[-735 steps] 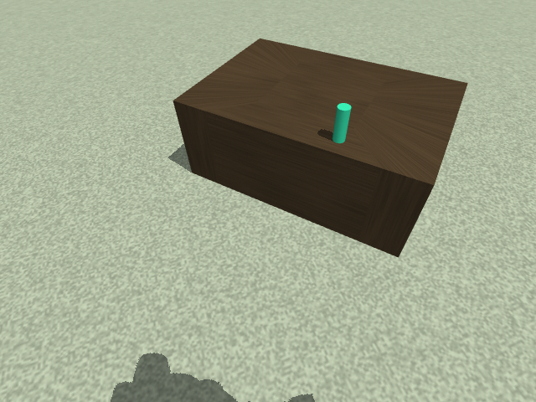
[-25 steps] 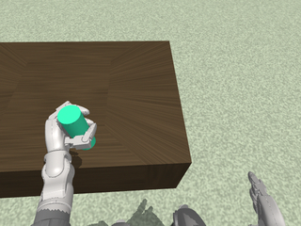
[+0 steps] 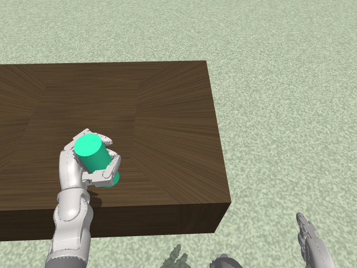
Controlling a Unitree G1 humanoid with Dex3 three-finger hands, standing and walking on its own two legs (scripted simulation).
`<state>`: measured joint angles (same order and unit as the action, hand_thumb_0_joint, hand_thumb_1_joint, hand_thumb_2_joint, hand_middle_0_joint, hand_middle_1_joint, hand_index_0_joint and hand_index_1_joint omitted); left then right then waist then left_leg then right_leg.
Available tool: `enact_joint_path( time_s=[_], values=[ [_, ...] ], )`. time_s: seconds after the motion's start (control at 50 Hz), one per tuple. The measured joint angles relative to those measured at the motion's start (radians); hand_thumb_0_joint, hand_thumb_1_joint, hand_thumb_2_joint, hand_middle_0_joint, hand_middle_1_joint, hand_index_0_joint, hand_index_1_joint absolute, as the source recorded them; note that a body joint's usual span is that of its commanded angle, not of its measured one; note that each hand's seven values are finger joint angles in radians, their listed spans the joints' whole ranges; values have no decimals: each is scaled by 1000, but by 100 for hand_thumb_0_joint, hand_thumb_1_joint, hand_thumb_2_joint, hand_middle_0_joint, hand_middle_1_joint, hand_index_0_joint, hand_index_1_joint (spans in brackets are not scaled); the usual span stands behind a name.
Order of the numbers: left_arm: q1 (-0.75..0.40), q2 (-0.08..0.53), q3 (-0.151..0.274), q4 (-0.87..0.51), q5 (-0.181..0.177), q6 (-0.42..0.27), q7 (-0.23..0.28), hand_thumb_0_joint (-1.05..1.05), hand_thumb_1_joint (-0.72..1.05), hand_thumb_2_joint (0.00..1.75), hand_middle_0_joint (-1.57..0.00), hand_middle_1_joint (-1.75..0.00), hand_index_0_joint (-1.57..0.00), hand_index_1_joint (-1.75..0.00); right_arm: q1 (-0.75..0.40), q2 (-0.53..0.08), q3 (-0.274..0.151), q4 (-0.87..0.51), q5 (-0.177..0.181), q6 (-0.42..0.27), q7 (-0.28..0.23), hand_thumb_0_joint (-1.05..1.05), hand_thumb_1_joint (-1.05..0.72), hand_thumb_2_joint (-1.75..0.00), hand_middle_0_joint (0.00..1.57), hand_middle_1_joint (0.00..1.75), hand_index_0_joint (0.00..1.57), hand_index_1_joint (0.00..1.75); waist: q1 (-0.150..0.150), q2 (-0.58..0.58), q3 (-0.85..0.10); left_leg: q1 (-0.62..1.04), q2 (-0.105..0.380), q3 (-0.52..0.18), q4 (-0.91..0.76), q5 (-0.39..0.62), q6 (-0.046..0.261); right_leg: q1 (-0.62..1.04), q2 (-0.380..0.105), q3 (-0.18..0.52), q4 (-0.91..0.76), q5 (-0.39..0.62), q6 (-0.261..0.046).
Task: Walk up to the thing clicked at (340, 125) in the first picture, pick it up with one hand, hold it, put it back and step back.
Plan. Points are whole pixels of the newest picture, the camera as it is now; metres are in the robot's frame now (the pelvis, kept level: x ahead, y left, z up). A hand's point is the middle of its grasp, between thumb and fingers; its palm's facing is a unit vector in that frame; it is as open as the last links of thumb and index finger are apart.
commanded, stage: hold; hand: left
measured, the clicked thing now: (99, 163) +0.35 +0.18 +0.05
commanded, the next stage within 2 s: none
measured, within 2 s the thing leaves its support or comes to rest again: neither
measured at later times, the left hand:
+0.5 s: hand (101, 164) +0.33 +0.16 +0.07, palm faces +0.16 -0.99 -0.01, open 7.0 cm
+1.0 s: hand (98, 165) +0.33 +0.17 +0.08, palm faces +0.17 -0.98 -0.01, open 7.0 cm
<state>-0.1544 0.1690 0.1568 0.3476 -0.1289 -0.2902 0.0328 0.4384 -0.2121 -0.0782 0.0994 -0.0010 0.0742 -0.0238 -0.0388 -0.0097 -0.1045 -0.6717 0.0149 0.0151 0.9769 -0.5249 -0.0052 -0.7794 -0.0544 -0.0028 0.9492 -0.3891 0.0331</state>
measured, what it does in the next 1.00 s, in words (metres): stands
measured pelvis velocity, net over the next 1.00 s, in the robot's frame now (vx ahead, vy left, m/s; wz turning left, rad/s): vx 0.00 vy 0.00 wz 0.00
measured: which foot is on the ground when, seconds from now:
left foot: down 0.00-1.00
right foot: down 0.00-1.00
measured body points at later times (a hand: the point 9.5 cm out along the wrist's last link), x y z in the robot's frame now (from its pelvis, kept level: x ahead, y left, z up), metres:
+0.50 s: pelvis +0.00 +0.00 +0.01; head +0.04 +0.00 +0.46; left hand +0.32 +0.21 +0.08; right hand +0.15 -0.25 -0.04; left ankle -0.03 +0.12 -0.68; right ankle +0.04 -0.14 -0.68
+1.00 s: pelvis +0.00 +0.00 +0.01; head +0.04 +0.01 +0.46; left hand +0.31 +0.22 +0.08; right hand +0.15 -0.25 -0.04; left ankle -0.03 +0.12 -0.68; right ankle +0.04 -0.14 -0.68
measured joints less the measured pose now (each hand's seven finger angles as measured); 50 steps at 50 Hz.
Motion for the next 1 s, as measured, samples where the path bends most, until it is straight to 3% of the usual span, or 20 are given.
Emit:
enact_joint_path(
  time_s=[0.52,0.72,1.0],
  values=[
    [81,-20,-29,-103,-6,58,11,0,-8,119,-90,-115,-92,-115,-13,4,3,57,5,-16,-4,-1,54,-5,5,5,5,5,16,11,10,88,1,-4,-62,24,-2,89,1,-6,-58,19,-2],
    [80,-17,-23,-107,-8,76,13,0,-8,119,-90,-115,-92,-115,-28,12,8,94,8,-36,-12,-1,54,-5,5,5,5,5,15,8,19,113,1,-5,-82,35,-1,116,2,-8,-80,30,-2],
    [88,-21,-29,-111,0,60,24,0,-8,119,-90,-115,-92,-115,-41,13,1,121,4,-47,-10,-1,53,-5,5,5,5,5,15,7,28,118,0,-3,-86,37,3,125,1,-6,-91,36,2]
  ],
)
